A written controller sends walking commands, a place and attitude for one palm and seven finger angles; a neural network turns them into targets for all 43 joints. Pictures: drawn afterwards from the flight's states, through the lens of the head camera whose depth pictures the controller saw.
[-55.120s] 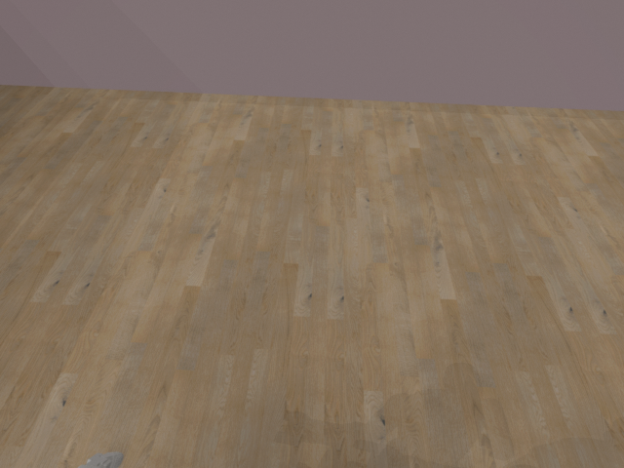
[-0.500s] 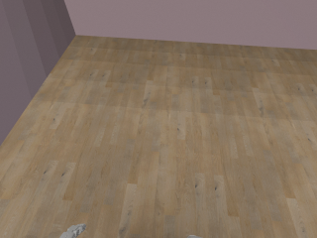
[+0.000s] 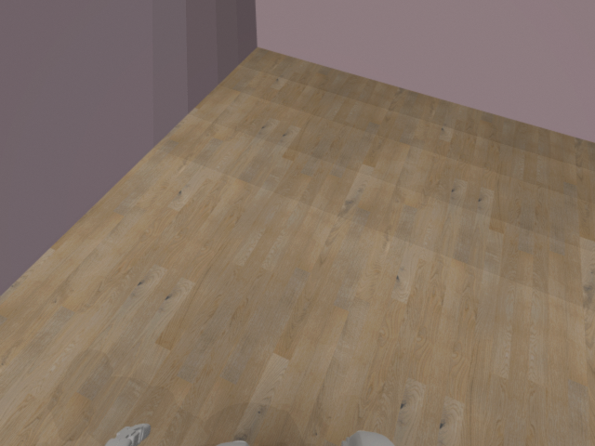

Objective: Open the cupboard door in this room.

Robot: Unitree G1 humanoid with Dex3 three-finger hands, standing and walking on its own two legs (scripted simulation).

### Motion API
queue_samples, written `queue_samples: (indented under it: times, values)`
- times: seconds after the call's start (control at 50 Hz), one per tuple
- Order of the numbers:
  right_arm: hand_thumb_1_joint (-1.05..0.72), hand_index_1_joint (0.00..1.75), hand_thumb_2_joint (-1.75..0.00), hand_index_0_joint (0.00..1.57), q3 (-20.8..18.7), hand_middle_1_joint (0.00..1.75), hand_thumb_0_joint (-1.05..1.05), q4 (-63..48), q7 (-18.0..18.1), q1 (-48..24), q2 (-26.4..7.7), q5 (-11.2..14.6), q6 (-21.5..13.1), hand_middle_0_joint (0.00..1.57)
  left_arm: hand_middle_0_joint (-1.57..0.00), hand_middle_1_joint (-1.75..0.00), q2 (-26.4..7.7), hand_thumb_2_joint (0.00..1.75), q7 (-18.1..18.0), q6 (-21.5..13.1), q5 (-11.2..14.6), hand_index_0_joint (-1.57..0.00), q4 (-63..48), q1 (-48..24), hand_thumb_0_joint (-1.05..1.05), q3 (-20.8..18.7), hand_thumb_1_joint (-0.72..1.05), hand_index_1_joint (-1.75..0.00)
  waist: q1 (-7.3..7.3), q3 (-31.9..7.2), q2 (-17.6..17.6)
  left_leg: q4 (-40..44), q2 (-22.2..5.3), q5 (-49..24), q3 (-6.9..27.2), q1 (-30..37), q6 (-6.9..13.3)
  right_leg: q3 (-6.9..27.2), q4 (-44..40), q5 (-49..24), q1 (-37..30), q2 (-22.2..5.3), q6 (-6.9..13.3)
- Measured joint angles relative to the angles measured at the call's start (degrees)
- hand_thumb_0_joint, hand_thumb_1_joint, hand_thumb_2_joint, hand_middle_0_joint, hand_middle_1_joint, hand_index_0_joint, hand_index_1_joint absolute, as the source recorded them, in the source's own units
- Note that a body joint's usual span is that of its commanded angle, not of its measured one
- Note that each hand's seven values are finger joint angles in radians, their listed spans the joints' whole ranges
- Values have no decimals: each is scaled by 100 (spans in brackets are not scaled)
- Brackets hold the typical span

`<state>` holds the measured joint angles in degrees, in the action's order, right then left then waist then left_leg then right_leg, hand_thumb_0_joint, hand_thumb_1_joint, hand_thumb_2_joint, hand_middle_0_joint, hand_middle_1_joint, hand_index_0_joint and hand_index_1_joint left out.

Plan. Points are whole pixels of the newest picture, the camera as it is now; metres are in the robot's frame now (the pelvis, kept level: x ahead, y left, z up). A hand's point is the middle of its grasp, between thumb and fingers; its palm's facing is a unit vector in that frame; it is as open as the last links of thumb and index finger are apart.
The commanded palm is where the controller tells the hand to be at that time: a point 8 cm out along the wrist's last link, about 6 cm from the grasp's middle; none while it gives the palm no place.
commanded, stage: turn to face it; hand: left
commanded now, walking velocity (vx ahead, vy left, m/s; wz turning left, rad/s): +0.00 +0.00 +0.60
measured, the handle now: out of the picture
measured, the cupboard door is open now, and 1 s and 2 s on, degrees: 43 43 43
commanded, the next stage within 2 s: none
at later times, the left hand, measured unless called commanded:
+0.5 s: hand out of the picture +0.00 +0.13 -0.17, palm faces +0.39 -0.89 -0.23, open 7.4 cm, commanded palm none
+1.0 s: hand out of the picture +0.00 +0.11 -0.15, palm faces +0.61 -0.74 -0.28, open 7.4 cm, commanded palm none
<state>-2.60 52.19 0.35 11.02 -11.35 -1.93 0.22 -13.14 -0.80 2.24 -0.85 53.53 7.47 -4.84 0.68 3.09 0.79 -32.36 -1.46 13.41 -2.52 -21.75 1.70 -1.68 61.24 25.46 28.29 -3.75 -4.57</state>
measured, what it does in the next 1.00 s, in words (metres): steps to the right, turning left: right foot, then left foot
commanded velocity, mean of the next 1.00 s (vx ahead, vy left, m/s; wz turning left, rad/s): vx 0.00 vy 0.00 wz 0.60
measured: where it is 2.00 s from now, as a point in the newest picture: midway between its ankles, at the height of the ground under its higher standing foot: outside the picture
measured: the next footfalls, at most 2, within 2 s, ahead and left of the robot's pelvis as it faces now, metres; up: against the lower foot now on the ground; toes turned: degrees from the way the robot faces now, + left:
right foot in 0.16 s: +0.06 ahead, -0.16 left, +0.00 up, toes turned +4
left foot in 0.52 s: +0.01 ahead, +0.06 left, +0.00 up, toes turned +28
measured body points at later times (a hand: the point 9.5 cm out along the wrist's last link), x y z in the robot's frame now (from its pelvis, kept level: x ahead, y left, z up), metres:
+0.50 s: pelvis +0.03 -0.06 +0.00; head +0.08 -0.04 +0.44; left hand -0.02 +0.18 -0.15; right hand +0.23 -0.26 -0.14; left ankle -0.02 +0.05 -0.72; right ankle +0.03 -0.17 -0.73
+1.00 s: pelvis +0.06 -0.10 +0.00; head +0.11 -0.08 +0.45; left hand -0.03 +0.15 -0.13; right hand +0.29 -0.26 -0.15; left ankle -0.04 -0.01 -0.67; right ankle +0.12 -0.20 -0.73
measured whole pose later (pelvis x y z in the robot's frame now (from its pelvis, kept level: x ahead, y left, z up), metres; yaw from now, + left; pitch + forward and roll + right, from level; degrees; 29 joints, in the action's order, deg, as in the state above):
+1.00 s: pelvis +0.06 -0.10 +0.00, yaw +40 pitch +1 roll +2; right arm -5.0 52.6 -1.7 8.4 -14.9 -1.0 5.0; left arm -11.3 -1.3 0.8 -1.6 49.5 10.8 -2.6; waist 1.3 5.7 -0.3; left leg -59.6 -0.5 26.8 -2.3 -27.2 -3.2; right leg -8.2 32.4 18.0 14.8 -6.9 -0.5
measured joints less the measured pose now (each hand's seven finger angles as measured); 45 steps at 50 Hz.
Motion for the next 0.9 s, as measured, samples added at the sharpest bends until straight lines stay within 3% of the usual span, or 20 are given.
queue_samples:
  times: [0.1, 0.14, 0.16, 0.22, 0.26, 0.3, 0.38, 0.46, 0.5, 0.52, 0.58, 0.66, 0.74, 0.82, 0.86, 0.9]
  values:
    - [-91, 30, -90, 21, -91, 30, 0, -38, -55, -73, -181, -3, 139, 20, -20, -30, -52, 90, 10, -7, 20, -19, -173, 5, 1, 28, 91, -30, 11, 46, -237, 188, 39, -121, 402, 102, -180, 31, -1429, -86, -457, 146, 53]
    - [-91, 30, -90, 21, -139, 30, 0, -51, -71, -75, -251, 19, 221, 20, -20, -30, -66, 90, 17, -65, 22, -19, -261, 50, 1, 52, 91, -30, 14, 35, -301, 31, 89, -58, 582, 30, -283, -25, -2334, -465, -846, 201, 102]
    - [-91, 30, -90, 21, -165, 30, 0, -72, -83, -56, -264, 46, 266, 20, -20, -30, -105, 90, 14, -119, -2, -19, -330, 112, 1, 64, 91, -30, -8, -13, -233, -183, 167, 136, 594, -86, -293, -1, -2800, -724, -1004, 135, 223]
    - [-91, 30, -90, 20, -277, 30, 0, -15, -117, -162, -432, 62, 416, 20, -20, -30, 27, 90, -40, -162, -52, -20, -348, 172, 1, 128, 91, -30, -33, 94, -355, -1936, 245, 1292, 563, -618, -320, -264, -2578, -687, -1048, 39, 474]
    - [-91, 30, -90, 20, -306, 30, 0, 20, -148, -239, -487, 56, 479, 20, -20, -30, 109, 90, -60, -159, -51, -20, -339, 283, 1, 165, 90, -30, -30, 134, -346, -2945, 209, 1258, 389, -866, -384, -412, -2715, -648, -1202, -45, 514]
    - [-91, 30, -90, 20, -301, 30, 0, 19, -177, -303, -470, 69, 491, 20, -20, -30, 161, 90, -65, -165, -55, -20, -301, 384, 1, 191, 90, -30, -8, 165, -259, -3232, 138, 1161, 218, -895, -462, -551, -2916, -704, -1343, -135, 523]
    - [-91, 30, -90, 20, -230, 30, 0, 1, -212, -409, -363, 98, 470, 20, -20, -30, 233, 90, -43, -210, -63, -20, -236, 522, 1, 245, 90, -30, -35, 238, -49, -2333, 45, 1196, -61, -500, -542, -854, -3131, -743, -1518, -306, 538]
    - [-91, 30, -90, 20, -139, 30, 1, -27, -222, -568, -249, 123, 420, 20, -20, -30, 241, 90, -10, -241, -72, -20, -169, 612, 1, 238, 90, -30, -150, 328, 101, -1094, 63, 1148, -262, 35, -478, -1168, -2953, -576, -1535, -442, 499]
    - [-91, 30, -90, 20, -94, 30, 1, -87, -229, -625, -209, 117, 361, 20, -20, -30, 199, 90, 11, -231, -49, -20, -127, 677, 1, 210, 90, -30, -176, 331, 156, -334, 102, 666, -361, 374, -399, -1319, -2650, -385, -1462, -526, 445]
    - [-91, 30, -90, 20, -74, 30, 0, -152, -244, -618, -237, 100, 308, 20, -20, -30, 192, 90, 25, -209, -28, -20, -125, 744, 1, 192, 90, -30, -178, 272, 85, 40, 43, 150, -321, 541, -260, -1387, -2322, -266, -1319, -519, 396]
    - [-91, 30, -90, 20, -49, 30, 0, -207, -187, -644, -133, 65, 175, 20, -20, -30, 21, 90, -1, 10, -17, -20, -38, 591, 1, 132, 90, -30, -163, 339, 205, -328, 133, 470, -133, 356, -71, -703, -674, 610, -636, -406, 132]
    - [-91, 30, -90, 20, -8, 30, 0, -174, -78, -463, -94, 37, 159, 20, -20, -30, -68, 90, 3, 104, -5, -20, -55, 317, 1, 61, 90, -30, -168, 324, 80, -77, 133, 365, 210, 444, -167, -156, 155, 297, -105, -164, 4]
    - [-91, 30, -90, 21, -23, 30, 0, -76, -85, -324, -128, 9, 234, 20, -20, -30, -89, 90, 42, 61, 13, -20, -256, 141, 1, 47, 90, -30, -138, 294, -113, 125, 96, 204, 519, 496, -260, 7, -717, 76, -224, -59, 17]
    - [-90, 30, -90, 21, -102, 30, 0, -49, -114, -185, -188, 40, 357, 20, -20, -30, -135, 90, 65, -100, -2, -20, -481, 147, 1, 69, 90, -30, -87, 164, -208, -252, 148, 367, 809, 224, -395, -31, -2517, -596, -904, 32, 156]
    - [-90, 30, -90, 21, -183, 30, 0, -20, -123, -216, -289, 67, 413, 20, -20, -30, -68, 90, 21, -185, -45, -20, -503, 139, 1, 103, 90, -30, -82, 214, -288, -1293, 225, 1212, 804, -166, -361, -153, -2411, -742, -870, -9, 377]
    - [-91, 30, -90, 21, -251, 30, 1, 22, -138, -242, -385, 66, 475, 20, -20, -30, 44, 90, -17, -176, -52, -20, -501, 191, 1, 158, 90, -30, -39, 249, -349, -2586, 261, 1458, 631, -560, -349, -313, -2405, -636, -975, -85, 423]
